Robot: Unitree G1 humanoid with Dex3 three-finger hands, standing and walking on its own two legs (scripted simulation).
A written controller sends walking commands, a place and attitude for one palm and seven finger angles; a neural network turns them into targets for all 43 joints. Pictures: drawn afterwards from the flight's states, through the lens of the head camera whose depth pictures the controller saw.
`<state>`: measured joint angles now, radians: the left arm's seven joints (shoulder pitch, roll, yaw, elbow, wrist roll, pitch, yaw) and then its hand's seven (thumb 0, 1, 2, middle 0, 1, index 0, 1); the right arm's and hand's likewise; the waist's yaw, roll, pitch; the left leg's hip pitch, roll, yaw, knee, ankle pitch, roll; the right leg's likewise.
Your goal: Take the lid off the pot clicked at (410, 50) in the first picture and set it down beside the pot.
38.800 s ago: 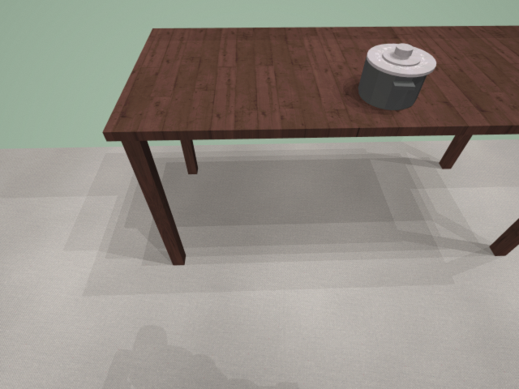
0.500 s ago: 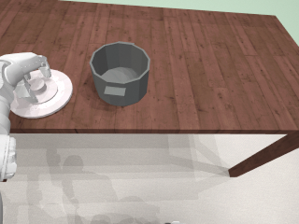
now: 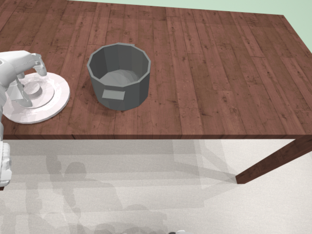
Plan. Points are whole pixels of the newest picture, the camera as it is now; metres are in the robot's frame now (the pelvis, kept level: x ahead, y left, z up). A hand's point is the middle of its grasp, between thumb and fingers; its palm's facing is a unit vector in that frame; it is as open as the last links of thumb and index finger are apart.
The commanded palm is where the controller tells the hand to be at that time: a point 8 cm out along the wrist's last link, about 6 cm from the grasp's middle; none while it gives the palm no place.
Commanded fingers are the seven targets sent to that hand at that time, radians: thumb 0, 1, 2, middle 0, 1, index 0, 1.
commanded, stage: raise the empty hand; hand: left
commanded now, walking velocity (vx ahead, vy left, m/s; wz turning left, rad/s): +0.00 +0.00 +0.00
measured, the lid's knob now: (32, 90) +0.50 +0.31 +0.04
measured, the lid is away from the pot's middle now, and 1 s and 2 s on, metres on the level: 0.24 0.24 0.24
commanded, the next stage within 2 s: draw the hand back to the body in 1.12 s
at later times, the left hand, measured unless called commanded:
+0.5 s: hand (10, 66) +0.47 +0.30 +0.15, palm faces -0.40 -0.09 -0.91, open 11.0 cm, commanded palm +0.50 +0.29 +0.21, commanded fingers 0.00 0.05 0.52 -0.31 -0.94 -0.31 -0.94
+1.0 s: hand out of the picture +0.48 +0.30 +0.20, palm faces -0.36 -0.09 -0.93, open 11.0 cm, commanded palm +0.50 +0.30 +0.26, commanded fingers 0.00 0.05 0.52 -0.31 -0.94 -0.31 -0.94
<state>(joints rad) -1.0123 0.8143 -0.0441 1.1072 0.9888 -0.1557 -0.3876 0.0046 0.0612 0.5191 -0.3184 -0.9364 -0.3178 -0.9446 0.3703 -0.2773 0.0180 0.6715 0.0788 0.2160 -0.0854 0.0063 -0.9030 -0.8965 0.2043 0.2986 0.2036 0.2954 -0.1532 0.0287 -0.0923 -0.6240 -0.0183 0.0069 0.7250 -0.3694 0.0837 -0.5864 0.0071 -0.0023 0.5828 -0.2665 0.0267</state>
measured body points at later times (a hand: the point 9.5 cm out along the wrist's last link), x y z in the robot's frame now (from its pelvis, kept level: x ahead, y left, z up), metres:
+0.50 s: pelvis +0.01 +0.00 +0.01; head +0.08 +0.01 +0.45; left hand +0.49 +0.30 +0.20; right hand +0.04 -0.28 -0.11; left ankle -0.02 +0.06 -0.72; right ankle +0.00 -0.16 -0.72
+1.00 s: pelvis +0.01 -0.01 +0.01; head +0.07 +0.00 +0.46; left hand +0.49 +0.30 +0.25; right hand +0.03 -0.29 -0.11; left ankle -0.02 +0.06 -0.72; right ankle +0.00 -0.16 -0.72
